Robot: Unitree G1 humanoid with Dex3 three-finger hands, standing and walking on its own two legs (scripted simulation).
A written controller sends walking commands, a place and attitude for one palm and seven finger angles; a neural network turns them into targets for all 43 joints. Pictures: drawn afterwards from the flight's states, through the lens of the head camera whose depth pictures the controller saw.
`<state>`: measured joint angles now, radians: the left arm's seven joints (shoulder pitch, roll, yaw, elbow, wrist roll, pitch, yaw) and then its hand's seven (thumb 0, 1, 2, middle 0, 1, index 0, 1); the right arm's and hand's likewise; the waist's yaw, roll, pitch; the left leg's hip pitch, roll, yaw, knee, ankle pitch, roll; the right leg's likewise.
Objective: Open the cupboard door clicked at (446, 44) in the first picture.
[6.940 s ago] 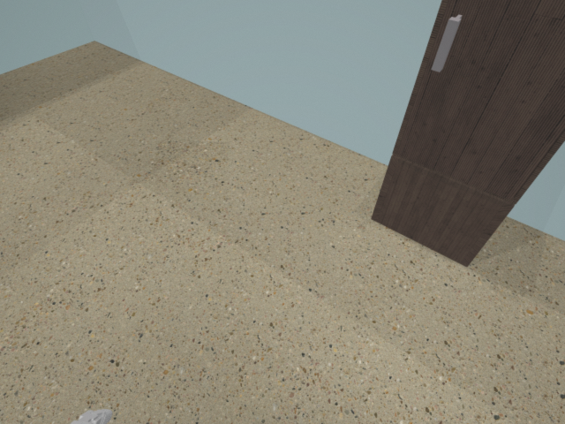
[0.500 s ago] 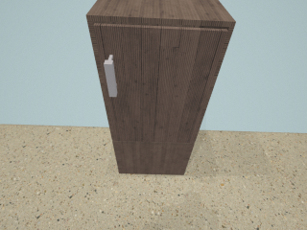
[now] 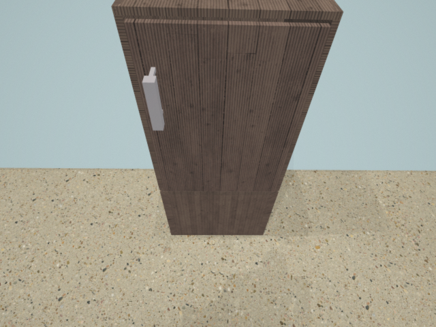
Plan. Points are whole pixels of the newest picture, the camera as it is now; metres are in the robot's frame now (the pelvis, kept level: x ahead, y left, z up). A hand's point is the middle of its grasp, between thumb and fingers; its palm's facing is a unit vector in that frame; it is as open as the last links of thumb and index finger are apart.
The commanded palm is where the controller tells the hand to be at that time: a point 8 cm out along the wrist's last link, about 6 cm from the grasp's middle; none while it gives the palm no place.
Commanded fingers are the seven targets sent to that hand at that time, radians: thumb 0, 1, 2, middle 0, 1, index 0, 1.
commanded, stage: come to a stop and stand still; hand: left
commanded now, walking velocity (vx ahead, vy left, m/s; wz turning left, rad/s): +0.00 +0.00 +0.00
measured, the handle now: (155, 99) +0.57 +0.18 +0.09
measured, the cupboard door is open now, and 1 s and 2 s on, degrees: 0 0 0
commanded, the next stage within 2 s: look again from close up in 0.70 s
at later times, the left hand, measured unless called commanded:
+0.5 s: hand out of the picture -0.07 +0.16 -0.17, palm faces +0.04 -0.99 -0.15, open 7.4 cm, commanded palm none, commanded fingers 0.00 0.90 0.90 -0.20 -0.30 -0.20 -0.30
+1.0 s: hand out of the picture -0.04 +0.18 -0.17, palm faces +0.04 -0.98 -0.20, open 7.4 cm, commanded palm none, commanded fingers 0.00 0.90 0.90 -0.20 -0.30 -0.20 -0.30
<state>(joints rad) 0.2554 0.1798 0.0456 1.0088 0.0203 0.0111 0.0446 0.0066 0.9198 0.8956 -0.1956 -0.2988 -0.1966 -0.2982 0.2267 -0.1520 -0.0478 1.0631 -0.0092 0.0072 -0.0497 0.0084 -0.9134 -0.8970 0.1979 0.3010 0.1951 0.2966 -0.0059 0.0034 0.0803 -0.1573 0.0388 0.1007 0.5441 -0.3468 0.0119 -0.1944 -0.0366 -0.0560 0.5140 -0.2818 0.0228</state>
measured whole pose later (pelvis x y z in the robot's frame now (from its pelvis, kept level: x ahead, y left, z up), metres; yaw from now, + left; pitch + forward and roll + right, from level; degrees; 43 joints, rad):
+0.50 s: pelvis -0.04 +0.00 +0.01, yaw +0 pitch -2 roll +0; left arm 0.35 0.12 0.00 1.11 0.02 0.00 0.04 0.00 0.91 0.90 -0.20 -0.30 -0.20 -0.30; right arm 0.33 -0.11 -0.01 1.15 -0.01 0.01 -0.02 0.00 -0.90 -0.90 0.20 0.30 0.19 0.30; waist 0.00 -0.02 0.04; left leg -0.16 0.01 0.10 0.42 -0.22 0.02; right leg -0.20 -0.05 -0.06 0.40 -0.16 0.03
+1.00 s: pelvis -0.03 +0.01 +0.00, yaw +1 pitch -1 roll +0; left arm 0.33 0.13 -0.01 1.10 0.02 -0.02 0.04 0.00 0.91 0.90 -0.20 -0.30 -0.20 -0.30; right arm 0.33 -0.15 -0.01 1.05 -0.02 -0.01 -0.02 0.02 -0.92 -0.90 0.20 0.30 0.19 0.30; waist 0.00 0.03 0.00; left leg -0.23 -0.01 0.10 0.54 -0.29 0.04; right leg -0.27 -0.08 -0.05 0.54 -0.24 0.03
